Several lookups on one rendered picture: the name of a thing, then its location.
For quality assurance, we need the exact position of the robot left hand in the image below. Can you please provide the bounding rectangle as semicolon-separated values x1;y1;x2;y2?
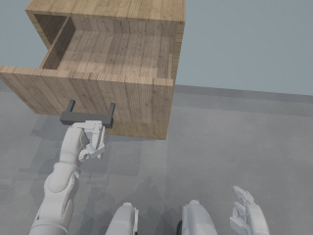
59;120;107;167

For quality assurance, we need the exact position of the robot left thigh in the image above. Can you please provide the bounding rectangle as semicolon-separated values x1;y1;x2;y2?
105;206;139;235

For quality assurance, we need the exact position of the cabinet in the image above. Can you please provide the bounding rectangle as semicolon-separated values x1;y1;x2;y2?
24;0;186;140

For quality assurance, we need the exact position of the robot right thigh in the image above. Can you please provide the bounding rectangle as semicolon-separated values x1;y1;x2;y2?
182;204;219;235

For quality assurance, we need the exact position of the robot left forearm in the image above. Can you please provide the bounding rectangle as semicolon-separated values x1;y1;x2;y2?
28;162;81;235

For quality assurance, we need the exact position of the robot right hand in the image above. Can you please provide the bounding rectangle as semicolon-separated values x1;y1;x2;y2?
229;186;270;235

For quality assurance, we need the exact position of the robot thigh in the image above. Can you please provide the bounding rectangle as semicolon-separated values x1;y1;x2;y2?
182;204;219;235
105;206;139;235

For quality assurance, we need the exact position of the handle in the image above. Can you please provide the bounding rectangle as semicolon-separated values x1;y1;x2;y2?
60;99;115;129

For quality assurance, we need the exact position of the drawer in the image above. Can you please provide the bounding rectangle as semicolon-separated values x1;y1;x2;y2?
0;16;174;125

